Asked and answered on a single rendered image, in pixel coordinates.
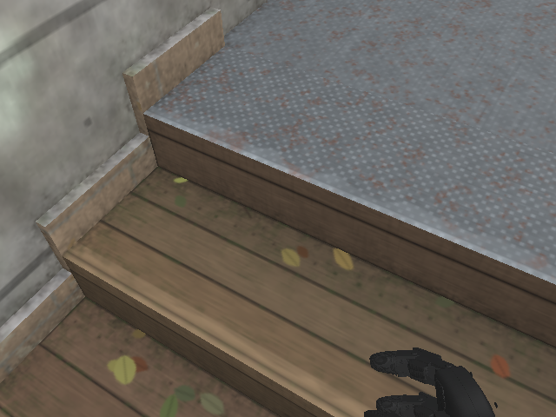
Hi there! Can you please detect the robot right hand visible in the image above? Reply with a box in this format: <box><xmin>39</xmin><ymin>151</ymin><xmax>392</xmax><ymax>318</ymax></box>
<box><xmin>364</xmin><ymin>347</ymin><xmax>498</xmax><ymax>417</ymax></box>

